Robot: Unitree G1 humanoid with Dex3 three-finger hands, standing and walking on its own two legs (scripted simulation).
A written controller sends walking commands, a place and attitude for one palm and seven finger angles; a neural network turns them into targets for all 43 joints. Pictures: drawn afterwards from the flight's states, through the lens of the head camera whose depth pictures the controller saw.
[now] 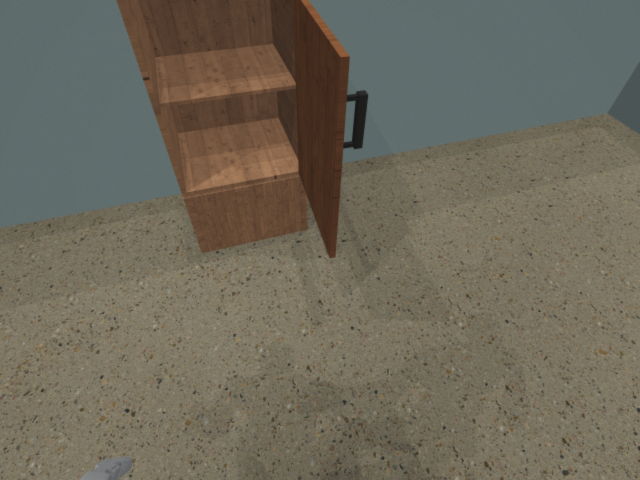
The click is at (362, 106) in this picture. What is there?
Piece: cupboard door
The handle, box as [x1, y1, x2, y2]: [343, 90, 367, 148]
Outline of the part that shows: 364,90 356,91 355,94 347,95 347,101 356,101 352,140 349,142 344,142 343,147 361,147 367,101 367,94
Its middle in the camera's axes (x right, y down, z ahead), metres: +0.07 -0.26 +0.88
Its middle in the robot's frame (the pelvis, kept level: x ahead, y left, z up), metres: +0.84 -0.03 +0.00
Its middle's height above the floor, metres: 0.77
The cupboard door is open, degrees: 87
